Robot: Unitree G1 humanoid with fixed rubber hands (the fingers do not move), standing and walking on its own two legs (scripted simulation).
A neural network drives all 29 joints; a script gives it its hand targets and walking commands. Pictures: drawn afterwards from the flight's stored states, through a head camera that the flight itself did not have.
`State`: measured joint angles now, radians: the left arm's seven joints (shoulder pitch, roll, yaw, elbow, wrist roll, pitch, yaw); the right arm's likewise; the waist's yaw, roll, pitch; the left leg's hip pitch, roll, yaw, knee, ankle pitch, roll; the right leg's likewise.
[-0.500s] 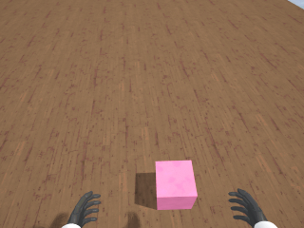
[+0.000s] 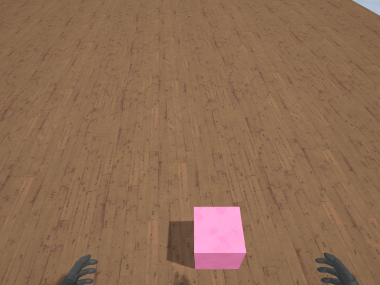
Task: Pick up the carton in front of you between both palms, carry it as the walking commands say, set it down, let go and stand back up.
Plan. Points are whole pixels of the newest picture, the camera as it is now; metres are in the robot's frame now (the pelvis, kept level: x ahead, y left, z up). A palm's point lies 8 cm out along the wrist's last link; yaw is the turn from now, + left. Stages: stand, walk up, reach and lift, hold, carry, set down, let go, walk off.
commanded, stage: stand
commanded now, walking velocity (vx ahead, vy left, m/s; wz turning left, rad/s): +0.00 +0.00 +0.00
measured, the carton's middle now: (216, 238) +0.45 -0.07 -0.64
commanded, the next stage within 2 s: none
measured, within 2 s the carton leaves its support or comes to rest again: neither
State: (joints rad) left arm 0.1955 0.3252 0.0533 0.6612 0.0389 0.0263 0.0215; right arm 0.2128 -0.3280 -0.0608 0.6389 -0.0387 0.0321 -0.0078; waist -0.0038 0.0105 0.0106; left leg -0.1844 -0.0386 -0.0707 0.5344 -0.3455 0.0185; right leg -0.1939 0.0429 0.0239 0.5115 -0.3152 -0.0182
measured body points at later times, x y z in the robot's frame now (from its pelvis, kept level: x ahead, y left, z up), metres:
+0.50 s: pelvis +0.01 +0.00 +0.00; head +0.01 +0.00 +0.45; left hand +0.14 +0.30 -0.10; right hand +0.14 -0.29 -0.09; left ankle -0.04 +0.11 -0.73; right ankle -0.03 -0.11 -0.73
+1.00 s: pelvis -0.02 +0.00 +0.01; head -0.02 +0.01 +0.46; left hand +0.10 +0.31 -0.10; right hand +0.10 -0.30 -0.10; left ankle -0.04 +0.11 -0.73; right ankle -0.03 -0.11 -0.73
